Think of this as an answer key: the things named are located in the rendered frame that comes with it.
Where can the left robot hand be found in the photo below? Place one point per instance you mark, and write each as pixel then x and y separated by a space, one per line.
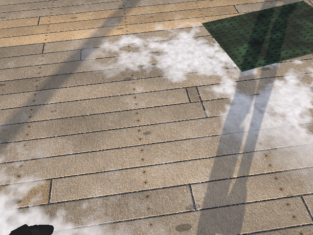
pixel 41 229

